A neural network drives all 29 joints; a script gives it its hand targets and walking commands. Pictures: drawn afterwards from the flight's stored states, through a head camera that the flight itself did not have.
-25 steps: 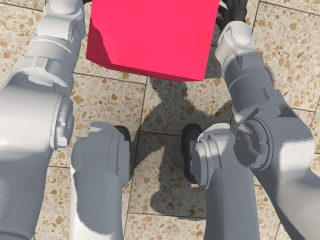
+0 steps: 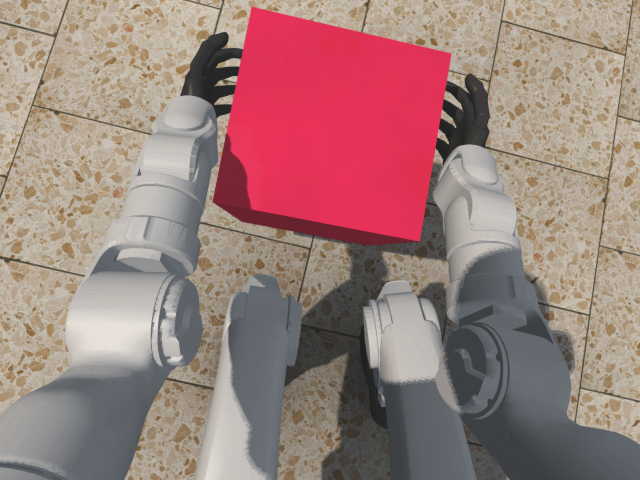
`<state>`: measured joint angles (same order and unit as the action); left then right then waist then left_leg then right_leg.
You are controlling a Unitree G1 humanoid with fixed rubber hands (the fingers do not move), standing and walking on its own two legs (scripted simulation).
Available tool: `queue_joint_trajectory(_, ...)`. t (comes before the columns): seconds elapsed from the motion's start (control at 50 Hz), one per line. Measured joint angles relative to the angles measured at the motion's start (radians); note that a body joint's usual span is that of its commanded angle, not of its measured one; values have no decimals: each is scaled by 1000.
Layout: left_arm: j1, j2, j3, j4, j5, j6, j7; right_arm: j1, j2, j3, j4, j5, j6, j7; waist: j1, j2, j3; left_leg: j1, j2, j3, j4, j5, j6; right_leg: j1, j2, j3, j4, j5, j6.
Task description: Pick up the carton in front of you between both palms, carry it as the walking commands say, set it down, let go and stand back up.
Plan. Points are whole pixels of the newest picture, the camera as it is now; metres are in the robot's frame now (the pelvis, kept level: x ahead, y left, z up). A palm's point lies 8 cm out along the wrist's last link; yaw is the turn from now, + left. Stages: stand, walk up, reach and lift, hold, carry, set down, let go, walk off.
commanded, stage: reach and lift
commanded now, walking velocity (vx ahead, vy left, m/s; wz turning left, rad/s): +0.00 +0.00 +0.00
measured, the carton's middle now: (324, 155) +0.49 +0.03 -0.15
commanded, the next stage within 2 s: none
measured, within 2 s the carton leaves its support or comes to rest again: neither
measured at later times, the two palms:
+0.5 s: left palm (161, 67) +0.47 +0.17 +0.07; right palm (558, 110) +0.46 -0.13 +0.08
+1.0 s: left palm out of the picture +0.43 +0.16 +0.23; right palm out of the picture +0.43 -0.14 +0.24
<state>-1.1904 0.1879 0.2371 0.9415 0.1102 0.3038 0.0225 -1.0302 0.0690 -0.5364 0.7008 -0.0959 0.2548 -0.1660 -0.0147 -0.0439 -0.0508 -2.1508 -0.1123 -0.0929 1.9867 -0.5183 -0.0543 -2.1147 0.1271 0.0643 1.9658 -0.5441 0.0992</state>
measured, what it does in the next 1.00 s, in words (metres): rises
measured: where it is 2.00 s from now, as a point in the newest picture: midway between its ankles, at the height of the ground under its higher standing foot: (317, 388)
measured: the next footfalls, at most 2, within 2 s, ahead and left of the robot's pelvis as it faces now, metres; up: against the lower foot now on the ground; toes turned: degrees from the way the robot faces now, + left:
none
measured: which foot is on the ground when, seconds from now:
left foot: down 0.00-1.00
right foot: down 0.00-1.00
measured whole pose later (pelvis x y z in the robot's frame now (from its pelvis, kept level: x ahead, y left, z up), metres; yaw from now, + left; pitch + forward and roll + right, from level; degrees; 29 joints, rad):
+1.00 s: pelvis +0.09 +0.00 +0.27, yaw +3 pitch +22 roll +0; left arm -0.45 -0.08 0.29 0.63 0.19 0.30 0.03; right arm -0.42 0.16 -0.36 0.58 -0.17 0.27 -0.07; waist -0.02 -0.02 -0.21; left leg -0.98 -0.09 -0.13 1.01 -0.41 -0.02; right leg -0.96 0.09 0.13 1.01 -0.42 0.03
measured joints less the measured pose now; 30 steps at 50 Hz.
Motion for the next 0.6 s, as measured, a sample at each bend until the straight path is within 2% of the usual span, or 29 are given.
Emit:
queue_joint_trajectory(0.1, 37, -44, 85, -10, 86, 5, -20, 26, 21, -28, -12, -66, 21, 34, -3, 12, -66, 60, -1, -5, -105, 19, 1, 57, 6, 9, -101, 20, -4)
queue_joint_trajectory(0.18, 84, -74, 113, -53, 110, 5, -25, 60, 29, -20, -39, -79, 26, 44, -2, 12, -98, 109, 3, -4, -175, 27, 1, 101, 10, 19, -167, 31, -7)
queue_joint_trajectory(0.4, 271, -121, 74, -202, 59, 24, -14, 211, 49, 64, -128, -35, 37, 43, 1, 5, -148, 291, 8, -11, -329, 21, -1, 275, 7, 32, -314, 29, -26)
queue_joint_trajectory(0.6, 431, -167, 66, -233, 51, 24, -4, 352, 62, 113, -119, -26, 32, 47, -1, 14, -185, 550, 10, -23, -500, 18, 8, 535, -4, 40, -486, 27, -41)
